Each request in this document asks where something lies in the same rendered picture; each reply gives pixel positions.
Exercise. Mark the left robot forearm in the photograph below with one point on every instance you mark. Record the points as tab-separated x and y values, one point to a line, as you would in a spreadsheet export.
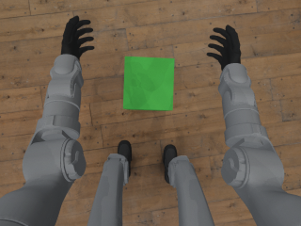
60	116

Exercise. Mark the left robot upper arm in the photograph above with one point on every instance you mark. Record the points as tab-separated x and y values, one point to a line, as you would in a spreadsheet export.
50	168

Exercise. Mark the robot right hand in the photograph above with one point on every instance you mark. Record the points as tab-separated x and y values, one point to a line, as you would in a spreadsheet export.
231	52

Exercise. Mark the robot left hand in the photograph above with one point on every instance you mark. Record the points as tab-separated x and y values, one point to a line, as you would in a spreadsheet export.
71	43

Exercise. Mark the robot left foot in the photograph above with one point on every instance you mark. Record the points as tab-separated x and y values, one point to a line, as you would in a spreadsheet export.
125	148

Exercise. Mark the right robot forearm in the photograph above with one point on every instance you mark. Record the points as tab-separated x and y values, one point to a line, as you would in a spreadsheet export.
240	111

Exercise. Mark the carton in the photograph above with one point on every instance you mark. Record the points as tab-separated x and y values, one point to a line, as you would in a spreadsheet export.
148	83

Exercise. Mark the right robot upper arm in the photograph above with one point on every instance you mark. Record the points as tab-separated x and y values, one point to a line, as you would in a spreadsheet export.
257	176

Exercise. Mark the right robot thigh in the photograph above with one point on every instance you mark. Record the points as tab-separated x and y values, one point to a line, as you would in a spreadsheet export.
193	209

